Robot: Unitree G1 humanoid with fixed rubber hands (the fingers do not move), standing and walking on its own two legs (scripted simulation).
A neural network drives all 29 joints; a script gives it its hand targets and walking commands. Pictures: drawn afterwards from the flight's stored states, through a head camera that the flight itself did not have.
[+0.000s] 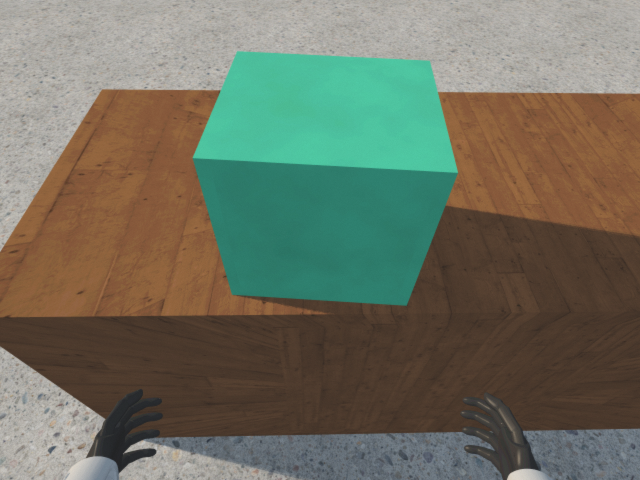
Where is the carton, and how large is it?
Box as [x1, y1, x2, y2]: [193, 51, 457, 305]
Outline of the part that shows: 237,51 193,156 194,164 232,294 406,305 457,173 429,61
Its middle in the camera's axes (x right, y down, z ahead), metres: +0.01 -0.09 +0.58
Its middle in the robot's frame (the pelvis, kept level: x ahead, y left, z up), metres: +0.50 +0.02 +0.08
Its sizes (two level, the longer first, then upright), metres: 0.272 0.239 0.266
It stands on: a pedestal, 0.73 m high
